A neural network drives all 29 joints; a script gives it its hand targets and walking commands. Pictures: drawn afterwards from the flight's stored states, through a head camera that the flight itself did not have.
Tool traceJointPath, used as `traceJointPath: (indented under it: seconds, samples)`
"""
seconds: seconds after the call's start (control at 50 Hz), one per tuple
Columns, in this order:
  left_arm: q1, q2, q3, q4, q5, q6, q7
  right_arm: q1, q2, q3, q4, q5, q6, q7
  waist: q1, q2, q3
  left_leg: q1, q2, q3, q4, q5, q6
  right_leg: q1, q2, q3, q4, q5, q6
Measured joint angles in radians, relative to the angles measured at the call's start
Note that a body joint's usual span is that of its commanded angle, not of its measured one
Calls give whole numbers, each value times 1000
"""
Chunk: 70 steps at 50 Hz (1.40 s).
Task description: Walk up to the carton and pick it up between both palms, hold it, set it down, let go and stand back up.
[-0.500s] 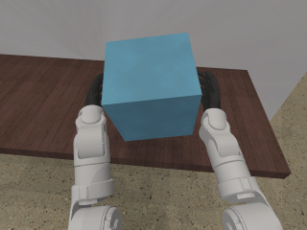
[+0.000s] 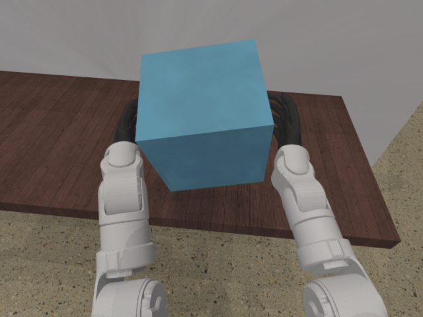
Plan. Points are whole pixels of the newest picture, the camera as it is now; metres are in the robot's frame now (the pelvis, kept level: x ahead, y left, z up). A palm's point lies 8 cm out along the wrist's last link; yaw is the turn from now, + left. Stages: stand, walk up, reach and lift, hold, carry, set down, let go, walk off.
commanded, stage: hold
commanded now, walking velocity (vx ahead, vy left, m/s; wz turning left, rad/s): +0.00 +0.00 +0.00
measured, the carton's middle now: (208, 123) +0.41 -0.01 +0.16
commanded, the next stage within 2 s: none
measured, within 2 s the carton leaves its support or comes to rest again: neither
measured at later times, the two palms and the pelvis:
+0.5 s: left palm (124, 142) +0.37 +0.14 +0.17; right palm (288, 142) +0.35 -0.14 +0.16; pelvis +0.00 +0.01 +0.00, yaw -1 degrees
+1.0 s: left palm (132, 144) +0.37 +0.13 +0.16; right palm (291, 143) +0.36 -0.15 +0.15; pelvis -0.01 +0.00 +0.00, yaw +0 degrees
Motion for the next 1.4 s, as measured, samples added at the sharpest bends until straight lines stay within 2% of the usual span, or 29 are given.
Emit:
traceJointPath:
  seconds: [0.32, 0.46, 0.6, 1.0, 1.22, 1.3, 1.4]
  samples:
    - [49, -9, -48, -61, -22, 14, 31, 46, -8, 10, -61, 19, 1, -1, 1, 4, -19, -9, -2, 16, 21, -17, 10, -4, -2, 13, 0, -1, 10]
    - [28, -12, -24, -31, 16, 44, 8, 27, -12, 6, -2, -10, 19, 29, -1, 7, -21, 32, -5, 25, 8, -17, 13, 28, -5, 21, 4, -8, 12]
    - [6, -12, -10, 6, 17, 28, 2, 20, -9, -7, 9, -15, 16, 31, 6, 13, -6, 37, -5, 25, -2, -7, 11, 28, -7, 19, 8, -8, 9]
    - [-12, -6, -12, 22, -15, -10, 16, 8, -6, -17, -13, -2, -5, 2, 8, 11, -4, -28, 1, 16, -8, 17, 0, -35, -2, 6, 10, 5, -3]
    - [8, 0, -8, -5, -9, 3, 2, 13, 0, 3, -27, 0, 13, -7, -9, 4, -24, -3, -2, 16, -1, 4, 7, 1, -4, 4, -3, 2, 5]
    - [11, -1, -8, 2, 5, 17, -2, 18, 4, -4, -6, -11, 18, 9, -11, 1, -25, 14, -5, 22, 3, -2, 11, 16, -7, 9, 2, -3, 9]
    - [4, -12, -13, 34, 21, 21, 2, 21, -5, -24, 17, -20, 22, 37, 3, 5, -21, 25, -7, 33, 3, -4, 15, 20, -10, 19, 10, -6, 12]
